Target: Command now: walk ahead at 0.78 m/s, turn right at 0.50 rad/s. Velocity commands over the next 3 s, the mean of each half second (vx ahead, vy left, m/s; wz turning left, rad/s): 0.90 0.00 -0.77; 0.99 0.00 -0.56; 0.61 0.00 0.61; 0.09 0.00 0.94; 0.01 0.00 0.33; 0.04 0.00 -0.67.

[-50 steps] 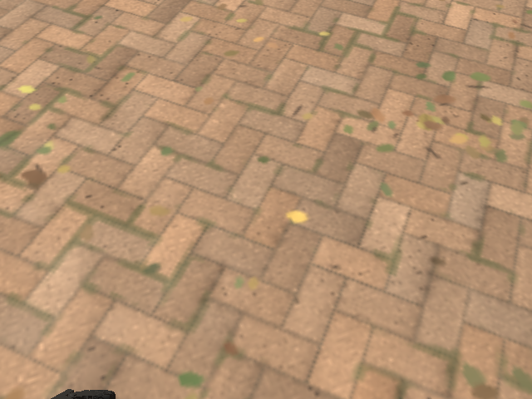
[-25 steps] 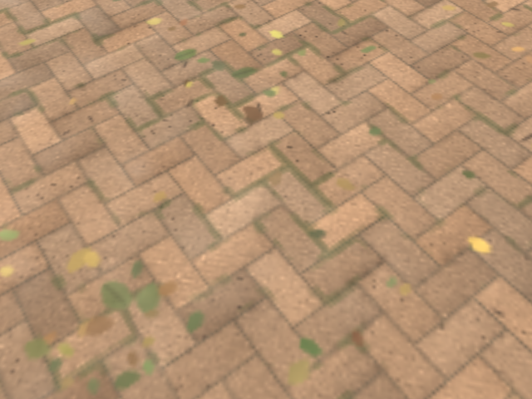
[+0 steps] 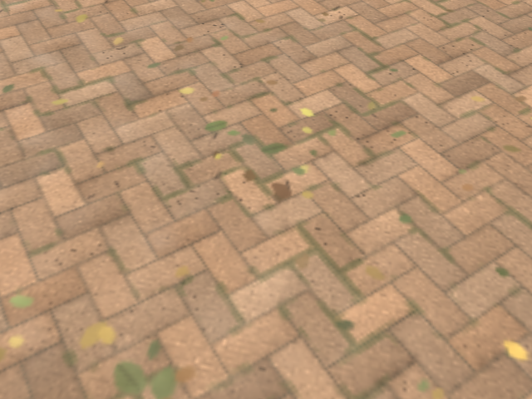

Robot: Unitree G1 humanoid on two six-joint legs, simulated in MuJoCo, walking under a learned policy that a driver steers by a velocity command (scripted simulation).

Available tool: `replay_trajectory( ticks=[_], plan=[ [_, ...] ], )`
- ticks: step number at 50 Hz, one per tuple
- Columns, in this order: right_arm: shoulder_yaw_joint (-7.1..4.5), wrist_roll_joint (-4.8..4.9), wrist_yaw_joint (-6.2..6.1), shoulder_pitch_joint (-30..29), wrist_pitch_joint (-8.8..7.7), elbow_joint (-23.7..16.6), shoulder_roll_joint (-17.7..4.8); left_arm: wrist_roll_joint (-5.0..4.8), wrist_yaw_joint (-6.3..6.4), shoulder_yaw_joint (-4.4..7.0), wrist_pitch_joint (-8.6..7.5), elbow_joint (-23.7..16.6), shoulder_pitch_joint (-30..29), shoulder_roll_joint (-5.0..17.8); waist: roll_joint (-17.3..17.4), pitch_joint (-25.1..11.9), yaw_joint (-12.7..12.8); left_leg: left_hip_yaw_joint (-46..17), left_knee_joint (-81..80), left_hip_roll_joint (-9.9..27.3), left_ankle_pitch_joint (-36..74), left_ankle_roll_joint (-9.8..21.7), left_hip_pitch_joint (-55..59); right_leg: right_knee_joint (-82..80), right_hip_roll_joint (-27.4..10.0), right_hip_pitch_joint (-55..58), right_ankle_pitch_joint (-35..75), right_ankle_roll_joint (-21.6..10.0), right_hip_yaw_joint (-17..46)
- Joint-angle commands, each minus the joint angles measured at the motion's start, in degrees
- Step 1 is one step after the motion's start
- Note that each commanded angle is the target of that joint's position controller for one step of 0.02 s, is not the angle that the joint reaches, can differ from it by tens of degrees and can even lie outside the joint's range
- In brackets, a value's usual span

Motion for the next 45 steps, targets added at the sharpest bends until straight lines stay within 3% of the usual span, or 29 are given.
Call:
replay_trajectory(
  ticks=[1,6,8,10,11,12,13,14,15,16,17,18,20,24,26,29,31,32,33,34,35,36,37,38,39,41,42,43,45],
  plan=[
    [-2.34,-0.06,-0.34,-1.6,-1.32,-2.2,-8.6,0.17,-0.7,0.2,-1.01,-5.3,-7.1,3.2,6.2,9.6,-1.2,-2.1,-9.8,15.4,0.0,6.3,-2.4,-2.5,-1.2,-8.0,4.8,-0.6,-1.1],
    [-2.66,0.52,-0.26,-0.1,-0.09,0.2,-9.7,-0.33,-3.31,-1.77,-1.56,-7.9,-12.7,0.4,4.1,13.6,-2.9,5.8,-9.5,16.2,11.4,5.0,3.1,-12.7,-1.9,-5.1,2.4,-5.3,-7.2],
    [-3.13,0.45,-0.45,-1.3,1.1,0.3,-11.9,-0.57,-3.62,-1.58,-1.44,-8.8,-11.9,1.6,5.9,11.5,-1.0,8.4,-3.5,16.0,38.5,4.3,5.4,-15.2,1.5,1.7,-3.6,-8.2,-12.1],
    [-3.68,0.55,-1.01,-2.5,2.54,0.2,-15.0,-1.41,-3.02,0.36,-0.72,-8.1,-2.5,5.8,10.7,3.7,5.4,9.4,12.9,16.3,72.3,3.8,8.0,-12.6,7.4,14.1,-12.6,-11.3,-16.0],
    [-3.87,0.97,-1.08,-3.8,2.65,-0.4,-16.2,-1.49,-2.59,2.23,-0.17,-6.0,8.4,9.9,11.1,-2.8,11.2,9.0,27.0,15.8,76.7,3.3,2.6,-12.8,10.0,29.7,-14.4,-13.2,-16.0],
    [-3.1,1.13,-1.3,-4.1,1.56,-1.2,-14.4,-1.54,-1.52,4.7,0.87,-3.0,19.9,14.5,6.7,-8.4,16.7,8.0,45.1,12.8,64.2,1.0,-12.1,-16.3,10.4,51.7,-13.9,-15.2,-9.7],
    [0.47,-0.14,-0.23,2.7,-0.56,-4.3,-1.5,-1.32,-0.69,5.31,0.77,-1.9,18.1,19.5,-16.5,-8.4,6.6,2.8,71.2,0.0,-8.9,-3.5,-40.9,-25.2,-3.7,67.7,-36.5,-25.4,22.6],
    [1.29,2.28,-0.18,-3.0,-3.74,-6.6,-4.5,-0.26,-0.98,3.97,-0.82,-4.7,18.8,15.5,-11.5,-19.6,9.6,-13.0,78.5,-4.3,-13.2,-1.5,-46.5,-39.3,-10.1,71.7,-49.7,-29.3,48.3],
    [0.09,3.89,-0.05,-11.8,-5.4,-9.3,-9.3,0.63,-1.06,2.98,-1.94,-4.5,18.6,11.2,-5.9,-11.5,11.5,-15.8,75.8,-1.0,-7.7,1.0,-51.2,-43.6,-9.9,67.3,-45.7,-24.3,45.9],
    [0.58,3.93,-0.15,-13.5,-6.25,-10.4,-8.5,1.11,-1.17,2.66,-2.67,-4.4,16.7,10.4,0.5,-6.2,8.6,-15.5,70.4,1.2,-4.3,2.1,-49.9,-43.5,-8.8,58.9,-39.7,-22.8,41.4],
    [0.76,2.2,-0.36,-13.8,-6.38,-9.7,-7.4,1.25,-1.16,2.0,-2.9,-5.1,12.3,8.5,5.6,-2.2,5.4,-15.3,65.3,3.2,-2.5,2.1,-45.9,-42.8,-6.4,49.2,-32.4,-21.7,34.7],
    [0.49,1.4,-0.18,-10.8,-5.78,-9.2,-7.1,1.94,-0.79,1.5,-3.07,-6.5,8.3,7.4,3.6,-0.9,1.8,-16.6,62.3,4.4,-0.8,1.5,-41.9,-42.9,-3.9,42.6,-28.6,-22.4,30.6],
    [0.07,0.52,0.2,-8.9,-3.97,-8.1,-7.9,1.28,-0.12,0.99,-2.84,-7.5,4.8,6.1,1.4,3.2,-0.4,-15.7,56.4,5.2,-0.2,-0.8,-40.3,-45.5,-1.0,35.7,-24.7,-22.8,25.4],
    [1.17,-0.84,0.4,-19.7,-2.99,-11.8,-5.3,0.18,2.08,0.56,-2.47,-6.2,5.0,6.2,0.3,10.4,2.2,-9.5,35.1,2.6,13.3,-5.4,-34.5,-46.9,5.0,20.6,-13.4,-19.9,14.7],
    [1.69,-0.23,0.84,-24.8,-3.34,-13.5,-3.2,-0.09,2.61,1.17,-1.96,-4.9,7.1,7.8,-1.2,9.0,5.3,-7.3,24.2,-0.3,22.5,-6.1,-26.1,-46.5,6.4,16.7,-14.3,-16.8,13.1],
    [-0.06,2.19,0.71,-26.1,-3.66,-14.3,-6.8,-1.03,3.01,1.67,-2.07,-3.3,9.0,8.2,-3.8,6.4,6.0,-11.8,16.7,-0.9,26.2,-6.5,-21.5,-43.3,4.2,24.0,-17.4,-14.4,18.4],
    [-1.19,2.98,0.54,-25.0,-3.9,-14.2,-9.1,-1.01,3.23,1.92,-1.58,-2.7,8.9,7.7,-5.2,5.4,4.7,-13.3,14.5,-0.3,21.1,-5.6,-22.0,-38.3,2.2,32.7,-11.3,-13.1,21.3],
    [-2.25,3.22,0.43,-20.1,-4.06,-13.1,-10.8,-0.26,3.14,2.05,-1.18,-2.3,8.7,7.9,-6.3,2.3,2.0,-12.0,15.7,-0.6,17.7,-4.4,-18.8,-33.3,1.4,37.2,-0.7,-12.3,20.9],
    [-3.67,3.62,0.06,-10.2,-3.95,-11.1,-12.7,1.28,2.57,1.9,-0.71,-2.2,7.6,8.1,-6.9,-3.9,-3.7,-9.6,17.0,-0.6,15.5,-2.7,-9.9,-22.4,2.4,39.2,11.5,-10.5,18.3],
    [-3.89,3.25,-0.46,3.4,-3.16,-8.8,-13.5,3.15,1.86,0.45,-0.59,-3.6,5.1,5.3,-7.2,-13.3,-10.3,-12.2,23.6,4.0,8.8,-0.6,7.4,-6.0,3.2,31.9,13.2,-8.8,15.7],
    [-4.37,0.59,-0.11,8.9,-2.95,-6.1,-17.9,1.99,1.61,-2.16,-1.18,-4.1,18.1,-5.5,19.1,-22.6,-2.6,-41.9,16.3,18.0,-12.1,8.3,27.4,18.4,11.4,13.1,-25.5,-6.2,11.1],
    [-4.29,0.62,1.52,9.8,-3.13,-4.5,-15.9,-2.18,1.63,-3.25,-1.69,-3.6,20.5,-2.5,31.6,-23.6,-2.6,-66.1,3.8,23.9,-34.9,12.4,28.5,28.6,9.3,1.7,-29.5,-5.6,8.1],
    [-3.27,1.16,1.22,5.1,-2.63,-5.9,-9.8,-2.19,1.83,-2.27,-1.5,-3.8,11.5,3.3,19.3,-12.6,-5.2,-58.3,1.9,20.9,-34.8,10.4,20.5,29.3,5.6,-1.8,-24.2,-6.0,5.8],
    [-2.86,0.72,0.98,2.3,-1.93,-5.3,-8.2,-0.78,1.61,-2.02,-1.76,-5.3,3.8,5.3,8.5,-5.8,-5.5,-47.7,2.7,17.8,-23.3,9.0,11.9,26.9,4.0,-0.9,-21.3,-6.3,4.2],
    [-2.73,-0.03,1.12,1.6,-1.62,-4.3,-8.1,0.8,1.43,-2.16,-2.31,-7.1,-2.8,4.6,1.7,-0.9,-5.4,-39.8,2.7,15.0,-13.2,8.4,4.3,23.3,2.9,0.7,-21.4,-6.9,3.5],
    [-1.52,-0.34,1.21,-0.3,-2.09,-2.5,-5.1,0.25,0.78,-2.36,-2.34,-8.0,-3.8,2.5,4.8,2.6,-1.5,-31.9,0.9,12.3,-6.0,8.9,-3.4,16.9,0.4,4.0,-19.9,-7.7,4.5],
    [-0.92,0.35,1.47,0.0,-2.21,-1.6,-3.4,-0.16,0.6,-2.65,-2.06,-7.9,-3.1,1.5,5.9,3.2,-0.4,-29.9,-0.1,11.8,-4.9,9.3,-4.7,14.7,0.0,4.1,-20.2,-7.9,4.3],
    [-0.7,1.07,1.6,0.3,-2.28,-0.9,-3.1,-0.16,0.42,-3.05,-1.83,-7.8,-2.7,0.5,5.8,4.1,0.7,-29.1,-1.0,12.3,-4.5,10.1,-6.0,12.7,-0.7,3.2,-20.8,-8.0,4.2],
    [-1.16,1.74,1.33,0.8,-2.46,0.1,-5.7,0.7,-0.05,-3.92,-2.01,-8.9,-5.2,-0.6,4.1,7.7,1.8,-27.5,-3.8,14.0,-2.5,11.7,-8.0,7.8,-2.0,-1.9,-16.9,-7.2,3.6]
  ],
)
Next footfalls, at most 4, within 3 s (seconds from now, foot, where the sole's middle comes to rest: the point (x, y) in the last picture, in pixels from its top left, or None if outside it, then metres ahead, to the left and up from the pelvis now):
0.24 right None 0.34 -0.17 -0.78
0.68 left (318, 303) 0.80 -0.16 -0.78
1.16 right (476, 265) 0.93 -0.66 -0.78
1.54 left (416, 189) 1.25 -0.55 -0.78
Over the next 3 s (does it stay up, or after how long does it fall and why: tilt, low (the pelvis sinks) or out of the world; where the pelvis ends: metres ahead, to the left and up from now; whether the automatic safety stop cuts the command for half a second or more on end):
stays up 1.19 -0.69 0.00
